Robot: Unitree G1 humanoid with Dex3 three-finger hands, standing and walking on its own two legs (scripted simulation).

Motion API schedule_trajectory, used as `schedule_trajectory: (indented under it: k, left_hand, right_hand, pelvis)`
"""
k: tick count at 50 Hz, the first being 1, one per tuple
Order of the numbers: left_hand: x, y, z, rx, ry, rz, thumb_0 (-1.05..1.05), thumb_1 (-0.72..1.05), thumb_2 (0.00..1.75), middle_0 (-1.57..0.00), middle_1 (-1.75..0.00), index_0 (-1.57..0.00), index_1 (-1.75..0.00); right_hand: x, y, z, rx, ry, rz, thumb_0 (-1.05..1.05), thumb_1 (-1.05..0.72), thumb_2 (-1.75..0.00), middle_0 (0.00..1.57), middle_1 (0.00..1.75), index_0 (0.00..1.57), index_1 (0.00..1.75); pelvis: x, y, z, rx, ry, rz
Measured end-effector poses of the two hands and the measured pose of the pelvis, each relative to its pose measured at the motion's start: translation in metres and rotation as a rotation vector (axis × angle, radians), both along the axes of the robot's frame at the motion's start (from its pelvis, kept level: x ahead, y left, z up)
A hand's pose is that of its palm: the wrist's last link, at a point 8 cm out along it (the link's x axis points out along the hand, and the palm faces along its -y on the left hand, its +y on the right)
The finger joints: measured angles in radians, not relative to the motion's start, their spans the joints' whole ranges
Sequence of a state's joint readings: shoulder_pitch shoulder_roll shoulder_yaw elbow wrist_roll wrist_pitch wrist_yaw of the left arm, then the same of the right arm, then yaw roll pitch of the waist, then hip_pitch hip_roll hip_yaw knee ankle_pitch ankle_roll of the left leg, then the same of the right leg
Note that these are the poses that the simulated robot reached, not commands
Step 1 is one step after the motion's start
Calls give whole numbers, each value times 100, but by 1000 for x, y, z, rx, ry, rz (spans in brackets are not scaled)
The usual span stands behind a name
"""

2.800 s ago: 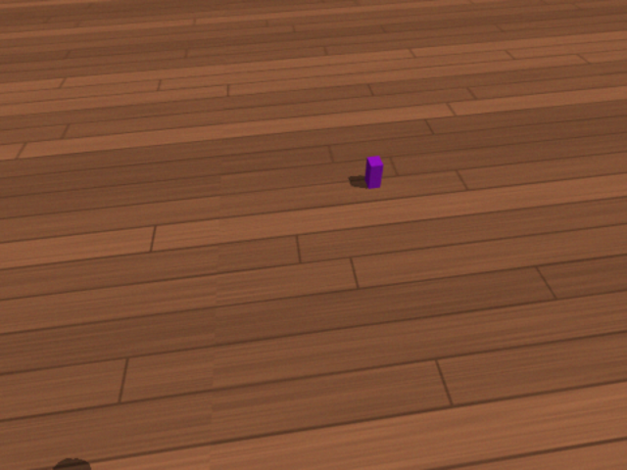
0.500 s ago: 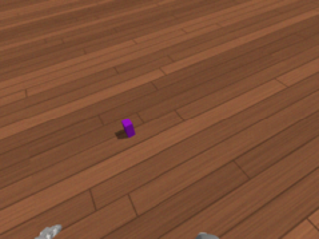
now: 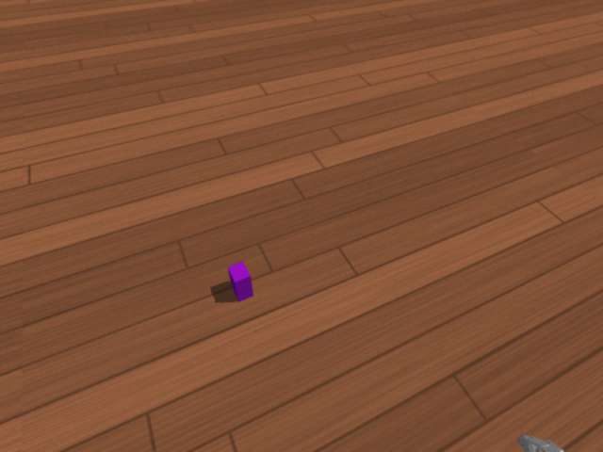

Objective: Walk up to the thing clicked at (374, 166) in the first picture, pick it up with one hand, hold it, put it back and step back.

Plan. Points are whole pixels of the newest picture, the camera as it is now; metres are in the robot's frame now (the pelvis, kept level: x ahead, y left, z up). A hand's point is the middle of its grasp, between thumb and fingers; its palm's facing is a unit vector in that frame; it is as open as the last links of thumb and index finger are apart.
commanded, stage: walk up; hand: left
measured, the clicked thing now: (240, 281) +0.77 +0.23 -0.69
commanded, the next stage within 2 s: none
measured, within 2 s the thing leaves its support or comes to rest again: neither
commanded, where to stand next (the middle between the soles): +0.46 +0.02 m, yaw +1 degrees
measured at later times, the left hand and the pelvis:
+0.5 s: hand (149, 388) +0.23 +0.25 -0.10, palm faces +0.00 -0.90 -0.43, open 7.4 cm; pelvis +0.18 -0.03 +0.01, yaw +1 degrees
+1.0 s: hand (156, 299) +0.40 +0.29 -0.14, palm faces -0.06 -0.92 -0.38, open 7.4 cm; pelvis +0.33 +0.01 +0.01, yaw +1 degrees
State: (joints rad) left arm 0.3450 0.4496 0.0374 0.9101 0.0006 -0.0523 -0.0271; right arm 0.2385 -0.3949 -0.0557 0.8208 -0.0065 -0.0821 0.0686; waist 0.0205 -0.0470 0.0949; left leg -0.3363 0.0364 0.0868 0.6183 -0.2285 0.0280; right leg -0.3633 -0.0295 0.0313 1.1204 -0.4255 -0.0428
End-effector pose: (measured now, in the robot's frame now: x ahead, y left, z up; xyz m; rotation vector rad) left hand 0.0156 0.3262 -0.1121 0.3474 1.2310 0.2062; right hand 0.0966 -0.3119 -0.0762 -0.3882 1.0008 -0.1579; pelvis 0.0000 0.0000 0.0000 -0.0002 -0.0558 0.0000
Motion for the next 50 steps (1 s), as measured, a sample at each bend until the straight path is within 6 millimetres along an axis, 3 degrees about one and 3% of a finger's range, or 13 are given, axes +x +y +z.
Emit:
schedule_trajectory:
  k: [8,13,17,22,27,32,36,39,44,50]
  left_hand:
    - [87,-7,17,-22,-55,-55,1,90,89,-20,-30,-21,-30]
    - [141,-18,27,11,-80,-71,1,90,89,-20,-30,-21,-30]
    - [180,-28,30,62,-131,-69,0,90,89,-20,-30,-21,-30]
    - [202,-38,44,67,-159,-39,0,90,89,-20,-30,-21,-30]
    - [212,-33,47,64,-120,-23,0,90,89,-20,-30,-21,-30]
    - [226,-12,34,48,-85,4,0,90,89,-20,-30,-21,-30]
    - [249,12,9,36,-47,8,0,90,89,-20,-30,-21,-30]
    - [275,19,0,27,-20,4,1,90,89,-20,-30,-21,-30]
    - [325,17,5,-4,-43,-31,1,90,89,-20,-30,-21,-30]
    - [376,8,13,10,-50,-55,0,90,89,-20,-30,-21,-30]
  right_hand:
    - [16,-3,1,13,72,-39,0,-90,-89,20,30,21,30]
    - [32,-22,-17,37,131,-74,0,-90,-89,20,30,21,30]
    - [59,-39,-40,46,172,-80,0,-90,-89,20,30,20,30]
    - [111,-37,-40,62,181,-43,1,-90,-89,20,30,20,30]
    - [164,-29,-29,71,145,-3,1,-90,-89,20,30,20,30]
    - [213,-15,-19,45,125,24,0,-90,-89,20,30,20,30]
    - [247,-3,-17,-4,81,18,0,-90,-89,20,30,20,30]
    - [257,5,-12,-16,57,-11,0,-90,-89,20,30,20,30]
    - [259,13,-2,-18,108,-44,0,-90,-89,20,30,20,30]
    - [269,7,-14,-10,182,-71,0,-90,-89,20,30,20,30]
  pelvis:
    - [56,-1,12,17,1,-8]
    - [97,-14,7,28,7,-8]
    - [130,-30,-5,4,6,-3]
    - [159,-32,5,12,4,8]
    - [188,-27,12,5,11,15]
    - [222,-13,8,-12,14,26]
    - [254,8,-6,-3,13,28]
    - [272,17,-7,-1,6,24]
    - [300,20,5,8,6,15]
    - [332,15,6,14,13,12]
